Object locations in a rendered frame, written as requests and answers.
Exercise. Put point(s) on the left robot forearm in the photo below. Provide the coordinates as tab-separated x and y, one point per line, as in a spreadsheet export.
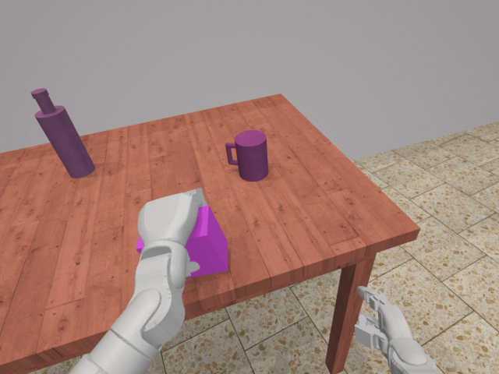
153	316

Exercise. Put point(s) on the right robot hand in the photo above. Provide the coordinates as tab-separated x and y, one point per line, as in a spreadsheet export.
376	333

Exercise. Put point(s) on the left robot hand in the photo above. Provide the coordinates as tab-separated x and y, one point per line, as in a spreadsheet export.
171	218

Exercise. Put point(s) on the right robot forearm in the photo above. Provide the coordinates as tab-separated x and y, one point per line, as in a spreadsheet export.
406	356

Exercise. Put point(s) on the sponge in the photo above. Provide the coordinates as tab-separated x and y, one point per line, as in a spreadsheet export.
207	244

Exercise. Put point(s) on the table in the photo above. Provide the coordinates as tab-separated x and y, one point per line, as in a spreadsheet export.
68	245

